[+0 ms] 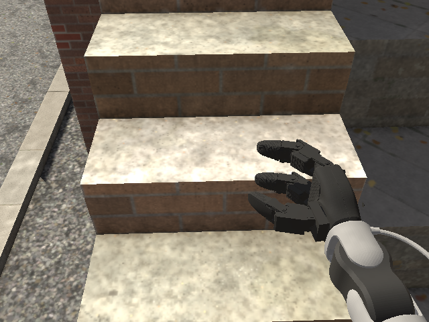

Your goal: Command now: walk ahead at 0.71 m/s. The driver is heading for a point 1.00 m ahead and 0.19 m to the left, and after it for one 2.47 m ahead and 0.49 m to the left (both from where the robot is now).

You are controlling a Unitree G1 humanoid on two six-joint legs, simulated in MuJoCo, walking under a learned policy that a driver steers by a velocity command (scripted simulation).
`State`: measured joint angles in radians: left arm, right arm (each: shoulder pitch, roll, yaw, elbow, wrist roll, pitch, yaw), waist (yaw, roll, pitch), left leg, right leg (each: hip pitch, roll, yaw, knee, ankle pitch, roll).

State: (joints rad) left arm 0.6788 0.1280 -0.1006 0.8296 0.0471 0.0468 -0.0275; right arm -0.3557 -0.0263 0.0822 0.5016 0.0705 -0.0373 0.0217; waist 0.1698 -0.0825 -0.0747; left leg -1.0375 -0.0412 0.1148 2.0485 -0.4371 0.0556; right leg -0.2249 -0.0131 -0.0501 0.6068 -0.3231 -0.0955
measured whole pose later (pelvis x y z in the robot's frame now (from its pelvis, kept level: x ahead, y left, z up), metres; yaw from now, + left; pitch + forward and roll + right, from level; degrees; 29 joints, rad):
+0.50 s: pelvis -0.21 +0.07 -0.05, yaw +0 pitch -6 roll +1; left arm 0.08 0.13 -0.09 0.45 -0.03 0.07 -0.01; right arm -0.10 -0.04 0.17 0.39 -0.03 -0.03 0.00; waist 0.08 -0.02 0.00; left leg -0.47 0.02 0.14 0.86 -0.30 0.05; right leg -0.55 0.12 0.09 1.14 -0.32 0.03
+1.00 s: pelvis -0.53 +0.05 -0.28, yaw -1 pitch -2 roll +2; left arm 0.05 0.25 0.00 0.48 0.08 -0.02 0.08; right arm 0.19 -0.21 -0.04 0.64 -0.09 0.04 -0.01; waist -0.06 0.00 0.09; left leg -0.51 -0.01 0.15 0.91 -0.74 0.12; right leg -0.62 0.08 -0.04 1.12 -0.73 0.09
